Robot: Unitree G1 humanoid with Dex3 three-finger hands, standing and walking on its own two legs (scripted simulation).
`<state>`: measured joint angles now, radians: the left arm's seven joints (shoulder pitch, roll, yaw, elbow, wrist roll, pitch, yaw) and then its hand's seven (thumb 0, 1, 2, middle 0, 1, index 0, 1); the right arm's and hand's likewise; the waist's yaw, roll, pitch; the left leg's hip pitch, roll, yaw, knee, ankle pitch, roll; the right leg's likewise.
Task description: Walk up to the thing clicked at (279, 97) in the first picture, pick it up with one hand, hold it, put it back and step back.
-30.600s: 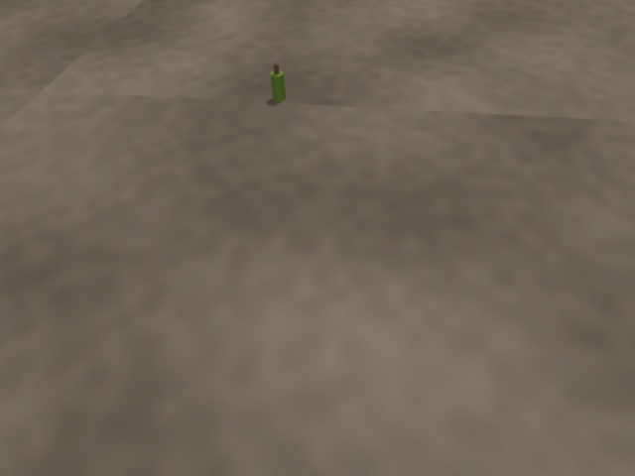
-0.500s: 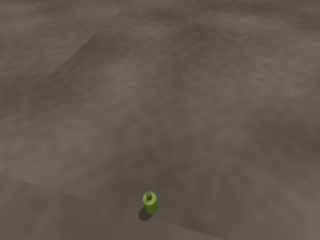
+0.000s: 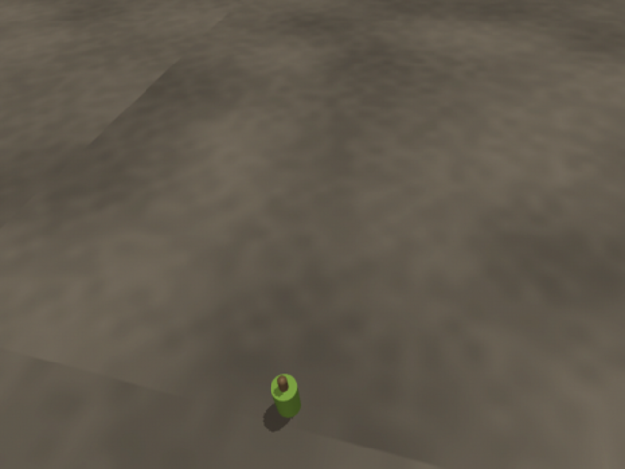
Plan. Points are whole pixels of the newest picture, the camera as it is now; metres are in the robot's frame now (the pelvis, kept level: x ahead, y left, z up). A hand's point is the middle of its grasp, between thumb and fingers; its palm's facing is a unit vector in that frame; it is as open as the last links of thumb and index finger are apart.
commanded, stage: stand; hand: left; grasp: from the side
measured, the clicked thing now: (285, 393) +0.44 +0.15 -0.67
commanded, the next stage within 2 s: step back in 0.70 s
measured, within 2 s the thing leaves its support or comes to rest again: neither
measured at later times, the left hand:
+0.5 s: hand out of the picture +0.08 +0.25 -0.15, palm faces -0.01 -0.94 -0.34, open 7.3 cm
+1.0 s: hand out of the picture +0.11 +0.30 -0.18, palm faces -0.02 -0.93 -0.36, open 7.3 cm
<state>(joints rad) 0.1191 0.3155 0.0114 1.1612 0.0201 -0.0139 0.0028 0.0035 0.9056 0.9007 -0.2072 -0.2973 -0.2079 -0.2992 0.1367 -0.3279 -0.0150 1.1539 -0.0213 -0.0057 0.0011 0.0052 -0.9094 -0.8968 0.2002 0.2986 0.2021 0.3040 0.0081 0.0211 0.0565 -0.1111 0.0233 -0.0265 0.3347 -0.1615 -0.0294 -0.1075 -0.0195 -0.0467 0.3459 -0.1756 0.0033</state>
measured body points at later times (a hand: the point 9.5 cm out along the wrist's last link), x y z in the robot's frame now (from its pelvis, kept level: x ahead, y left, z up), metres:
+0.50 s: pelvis +0.01 +0.00 +0.00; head +0.01 -0.01 +0.45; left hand +0.08 +0.29 -0.13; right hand +0.08 -0.30 -0.14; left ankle +0.02 +0.14 -0.75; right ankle +0.01 -0.12 -0.75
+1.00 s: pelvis -0.02 +0.04 -0.02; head +0.05 +0.05 +0.42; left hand +0.11 +0.35 -0.15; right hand +0.05 -0.29 -0.14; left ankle -0.04 +0.15 -0.75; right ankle +0.01 -0.12 -0.75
